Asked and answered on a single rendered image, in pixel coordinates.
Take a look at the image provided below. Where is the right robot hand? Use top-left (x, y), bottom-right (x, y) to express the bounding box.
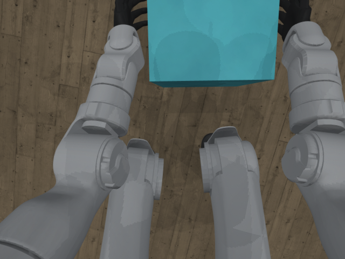
top-left (278, 0), bottom-right (312, 42)

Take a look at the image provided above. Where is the robot right forearm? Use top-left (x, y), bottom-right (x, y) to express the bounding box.
top-left (281, 21), bottom-right (345, 134)

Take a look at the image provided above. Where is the left robot hand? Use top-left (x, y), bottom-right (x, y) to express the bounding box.
top-left (114, 0), bottom-right (148, 31)

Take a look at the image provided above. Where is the robot left upper arm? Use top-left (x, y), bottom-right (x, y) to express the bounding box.
top-left (0, 133), bottom-right (130, 259)

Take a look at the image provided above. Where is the robot left thigh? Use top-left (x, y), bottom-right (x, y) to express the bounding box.
top-left (99, 147), bottom-right (164, 259)

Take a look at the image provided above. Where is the right robot shin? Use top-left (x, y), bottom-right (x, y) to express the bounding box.
top-left (207, 126), bottom-right (260, 179)

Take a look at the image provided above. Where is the robot right upper arm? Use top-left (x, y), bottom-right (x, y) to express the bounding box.
top-left (281, 131), bottom-right (345, 259)

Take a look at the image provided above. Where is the carton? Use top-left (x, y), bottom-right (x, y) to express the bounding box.
top-left (147, 0), bottom-right (280, 87)

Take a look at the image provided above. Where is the robot left forearm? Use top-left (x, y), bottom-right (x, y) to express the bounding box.
top-left (53, 24), bottom-right (144, 171)

